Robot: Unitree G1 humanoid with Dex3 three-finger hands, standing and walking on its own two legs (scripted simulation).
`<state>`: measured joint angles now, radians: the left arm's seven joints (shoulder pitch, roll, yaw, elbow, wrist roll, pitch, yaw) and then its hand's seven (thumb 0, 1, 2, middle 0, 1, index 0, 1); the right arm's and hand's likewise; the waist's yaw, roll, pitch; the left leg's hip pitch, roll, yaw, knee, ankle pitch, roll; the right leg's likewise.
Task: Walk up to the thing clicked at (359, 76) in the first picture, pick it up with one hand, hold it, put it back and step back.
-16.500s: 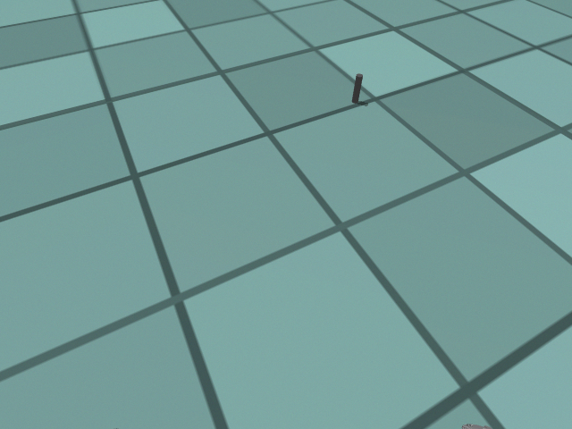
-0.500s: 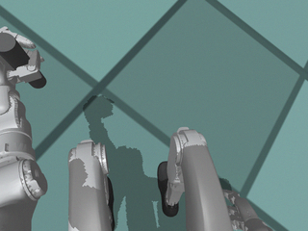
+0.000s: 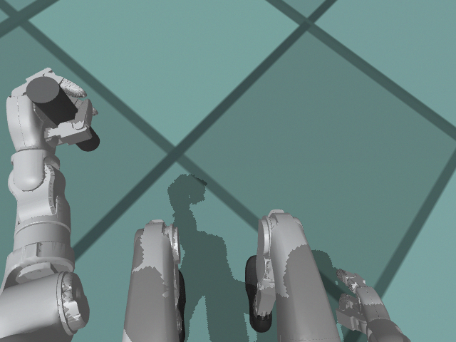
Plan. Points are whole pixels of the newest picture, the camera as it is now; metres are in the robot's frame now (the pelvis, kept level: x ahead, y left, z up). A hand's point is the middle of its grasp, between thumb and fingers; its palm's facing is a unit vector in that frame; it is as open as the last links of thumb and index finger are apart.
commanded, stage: lift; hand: left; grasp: from the side
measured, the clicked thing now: (70, 120) +0.46 +0.25 -0.02
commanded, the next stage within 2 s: hold in 1.48 s
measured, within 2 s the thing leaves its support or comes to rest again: neither
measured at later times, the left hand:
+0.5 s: hand (9, 57) +0.42 +0.21 +0.19, palm faces +0.18 -0.98 -0.04, open 5.0 cm
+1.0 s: hand out of the picture +0.41 +0.19 +0.28, palm faces +0.18 -0.98 -0.03, open 5.0 cm
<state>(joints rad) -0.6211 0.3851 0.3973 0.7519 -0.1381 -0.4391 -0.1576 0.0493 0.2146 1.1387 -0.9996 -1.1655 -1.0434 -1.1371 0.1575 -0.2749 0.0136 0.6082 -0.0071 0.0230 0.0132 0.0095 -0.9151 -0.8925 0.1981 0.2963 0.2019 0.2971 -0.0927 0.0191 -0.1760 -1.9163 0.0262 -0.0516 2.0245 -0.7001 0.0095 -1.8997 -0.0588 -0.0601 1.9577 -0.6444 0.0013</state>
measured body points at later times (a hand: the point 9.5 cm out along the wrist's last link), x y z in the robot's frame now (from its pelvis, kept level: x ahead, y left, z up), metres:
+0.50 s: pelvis +0.03 +0.00 +0.16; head +0.16 +0.02 +0.59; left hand +0.40 +0.26 +0.19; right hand +0.19 -0.25 +0.04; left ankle +0.07 +0.12 -0.42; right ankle +0.09 -0.13 -0.42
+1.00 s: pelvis +0.06 +0.00 +0.24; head +0.14 +0.01 +0.68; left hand +0.39 +0.24 +0.28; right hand +0.20 -0.24 +0.12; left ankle +0.07 +0.12 -0.42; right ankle +0.09 -0.13 -0.42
